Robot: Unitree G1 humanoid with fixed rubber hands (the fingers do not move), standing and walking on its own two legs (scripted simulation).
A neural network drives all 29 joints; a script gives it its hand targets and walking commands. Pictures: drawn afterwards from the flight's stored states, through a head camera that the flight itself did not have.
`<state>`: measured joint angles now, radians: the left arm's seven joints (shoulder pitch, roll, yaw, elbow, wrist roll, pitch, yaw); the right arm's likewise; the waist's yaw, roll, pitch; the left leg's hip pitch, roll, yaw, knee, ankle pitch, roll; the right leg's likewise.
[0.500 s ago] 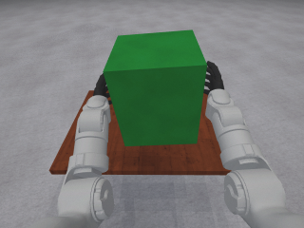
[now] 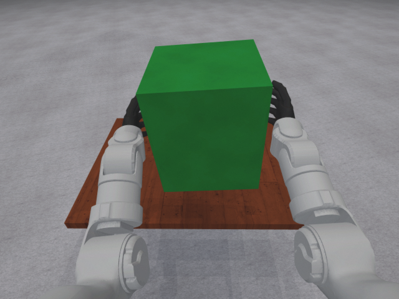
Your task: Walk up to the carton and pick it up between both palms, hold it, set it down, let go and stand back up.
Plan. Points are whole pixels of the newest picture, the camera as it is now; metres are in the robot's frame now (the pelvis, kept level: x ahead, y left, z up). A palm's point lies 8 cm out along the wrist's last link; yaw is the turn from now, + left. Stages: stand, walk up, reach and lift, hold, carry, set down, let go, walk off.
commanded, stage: hold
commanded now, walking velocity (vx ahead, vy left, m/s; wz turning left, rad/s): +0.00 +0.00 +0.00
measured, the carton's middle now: (207, 118) +0.43 +0.00 +0.19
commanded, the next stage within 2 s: set down in 0.72 s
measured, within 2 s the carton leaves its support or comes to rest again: neither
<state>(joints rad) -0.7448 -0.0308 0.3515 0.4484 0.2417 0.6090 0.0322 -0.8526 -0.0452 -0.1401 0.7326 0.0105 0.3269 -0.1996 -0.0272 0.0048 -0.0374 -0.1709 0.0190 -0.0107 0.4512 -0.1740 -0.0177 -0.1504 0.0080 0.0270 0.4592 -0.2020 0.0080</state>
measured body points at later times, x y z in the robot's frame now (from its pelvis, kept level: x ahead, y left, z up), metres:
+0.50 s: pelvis +0.00 +0.00 +0.00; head -0.06 +0.00 +0.45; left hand +0.39 +0.15 +0.20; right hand +0.40 -0.15 +0.21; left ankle +0.05 +0.13 -0.74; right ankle +0.04 -0.12 -0.74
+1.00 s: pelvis +0.00 +0.00 +0.00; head -0.06 +0.00 +0.45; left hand +0.40 +0.15 +0.21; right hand +0.40 -0.15 +0.23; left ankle +0.05 +0.13 -0.74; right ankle +0.04 -0.12 -0.74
